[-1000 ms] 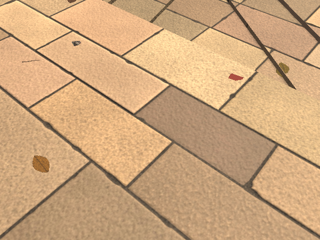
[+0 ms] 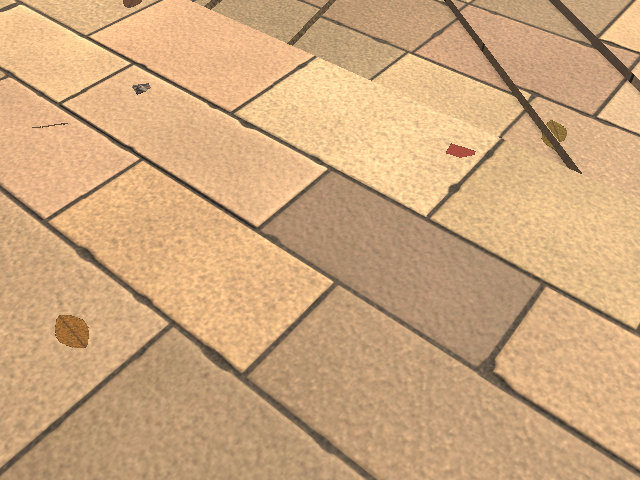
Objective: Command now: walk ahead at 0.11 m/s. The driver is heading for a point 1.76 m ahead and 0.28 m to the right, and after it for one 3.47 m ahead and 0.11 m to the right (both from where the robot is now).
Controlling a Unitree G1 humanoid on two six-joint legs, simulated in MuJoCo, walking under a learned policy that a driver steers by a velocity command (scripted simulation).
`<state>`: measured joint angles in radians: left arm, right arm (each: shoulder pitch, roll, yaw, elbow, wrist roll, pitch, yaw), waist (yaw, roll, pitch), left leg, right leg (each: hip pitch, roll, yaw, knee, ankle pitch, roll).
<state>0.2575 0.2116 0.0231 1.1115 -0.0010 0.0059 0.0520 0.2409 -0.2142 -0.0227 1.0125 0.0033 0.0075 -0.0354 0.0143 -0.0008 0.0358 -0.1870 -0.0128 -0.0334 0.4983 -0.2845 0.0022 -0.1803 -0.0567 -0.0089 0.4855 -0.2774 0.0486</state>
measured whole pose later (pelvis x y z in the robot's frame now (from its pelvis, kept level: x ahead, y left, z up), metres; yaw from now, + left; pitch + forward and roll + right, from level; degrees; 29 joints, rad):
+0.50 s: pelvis +0.14 -0.03 +0.00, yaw +0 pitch +2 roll +1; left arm 0.54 0.17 0.01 1.08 0.00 -0.08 0.01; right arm 0.02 -0.25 -0.04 0.91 0.03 -0.08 0.03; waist 0.09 0.03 0.02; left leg -0.64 0.07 0.03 0.73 -0.06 0.03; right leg 0.11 0.01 -0.03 0.17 -0.31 -0.03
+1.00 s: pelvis +0.43 +0.00 +0.01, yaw -1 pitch +1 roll +2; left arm 0.10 0.26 0.06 0.87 -0.01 -0.09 0.01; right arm 0.35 -0.24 -0.04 1.04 0.01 -0.10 0.00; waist -0.07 -0.04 0.01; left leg -0.03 -0.08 0.06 0.20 -0.19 0.06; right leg -0.69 -0.15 0.04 0.74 0.03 -0.01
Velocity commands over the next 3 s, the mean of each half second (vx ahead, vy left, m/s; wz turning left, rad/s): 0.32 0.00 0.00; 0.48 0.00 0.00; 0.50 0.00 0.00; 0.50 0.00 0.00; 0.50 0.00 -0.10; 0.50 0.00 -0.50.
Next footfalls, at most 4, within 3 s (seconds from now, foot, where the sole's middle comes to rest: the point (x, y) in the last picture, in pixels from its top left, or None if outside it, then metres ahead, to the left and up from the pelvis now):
0.64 left None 0.42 0.09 -0.77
1.18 right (405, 389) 0.72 -0.15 -0.77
1.72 left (306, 278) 1.04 0.08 -0.77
2.30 right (389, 195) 1.36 -0.15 -0.77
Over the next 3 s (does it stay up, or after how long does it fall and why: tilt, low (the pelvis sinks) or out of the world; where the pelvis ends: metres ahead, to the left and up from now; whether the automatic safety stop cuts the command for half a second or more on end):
stays up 1.58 -0.06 0.01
